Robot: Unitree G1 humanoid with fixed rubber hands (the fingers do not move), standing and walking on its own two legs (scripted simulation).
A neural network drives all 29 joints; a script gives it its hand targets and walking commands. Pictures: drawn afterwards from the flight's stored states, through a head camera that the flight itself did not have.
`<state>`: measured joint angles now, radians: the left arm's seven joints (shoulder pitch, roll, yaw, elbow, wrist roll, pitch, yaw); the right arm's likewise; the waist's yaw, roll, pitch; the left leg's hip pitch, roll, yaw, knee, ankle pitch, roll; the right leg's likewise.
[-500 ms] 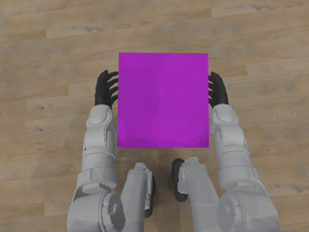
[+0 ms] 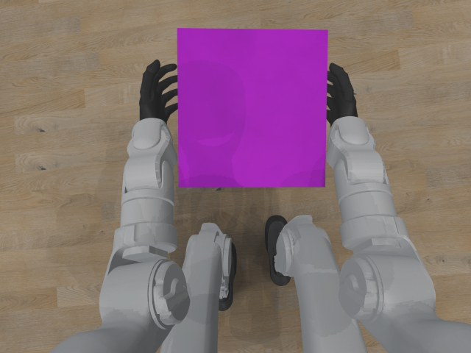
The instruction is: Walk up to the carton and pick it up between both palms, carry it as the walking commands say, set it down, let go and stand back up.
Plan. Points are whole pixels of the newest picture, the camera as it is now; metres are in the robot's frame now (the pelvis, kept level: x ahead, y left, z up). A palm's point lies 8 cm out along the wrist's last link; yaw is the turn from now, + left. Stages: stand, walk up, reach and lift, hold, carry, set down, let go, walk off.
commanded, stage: set down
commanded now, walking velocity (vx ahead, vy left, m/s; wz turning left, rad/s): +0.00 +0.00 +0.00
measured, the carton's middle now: (246, 122) +0.47 +0.01 -0.17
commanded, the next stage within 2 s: none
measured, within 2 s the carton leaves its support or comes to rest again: rests again in 1.88 s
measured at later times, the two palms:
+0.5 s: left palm (173, 116) +0.49 +0.15 -0.18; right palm (326, 115) +0.49 -0.14 -0.21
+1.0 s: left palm (192, 122) +0.51 +0.13 -0.29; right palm (323, 111) +0.52 -0.16 -0.29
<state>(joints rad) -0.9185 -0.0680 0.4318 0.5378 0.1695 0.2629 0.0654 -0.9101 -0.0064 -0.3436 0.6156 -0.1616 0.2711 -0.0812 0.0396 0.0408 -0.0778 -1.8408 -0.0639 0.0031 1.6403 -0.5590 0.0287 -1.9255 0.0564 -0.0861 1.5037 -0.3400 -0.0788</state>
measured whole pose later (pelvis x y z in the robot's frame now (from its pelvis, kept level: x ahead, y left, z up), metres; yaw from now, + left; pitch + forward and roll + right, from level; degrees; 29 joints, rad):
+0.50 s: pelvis -0.01 +0.00 -0.06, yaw +1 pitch +44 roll +0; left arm -1.14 0.00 0.44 0.59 0.17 0.27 0.08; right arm -1.14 -0.08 -0.35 0.67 -0.15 0.29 -0.09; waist 0.03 0.05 0.11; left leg -2.01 -0.07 0.01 1.84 -0.59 0.03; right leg -2.10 0.04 -0.10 1.70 -0.36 -0.09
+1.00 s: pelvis -0.03 +0.00 -0.12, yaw +2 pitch +32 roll +0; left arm -1.41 0.13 0.36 0.70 0.04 0.30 0.18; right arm -1.52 -0.24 -0.33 0.88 0.02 0.30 -0.11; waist -0.02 0.04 0.52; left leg -2.01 -0.08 0.04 2.08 -0.63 0.03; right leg -2.11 0.02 -0.11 1.94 -0.38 -0.10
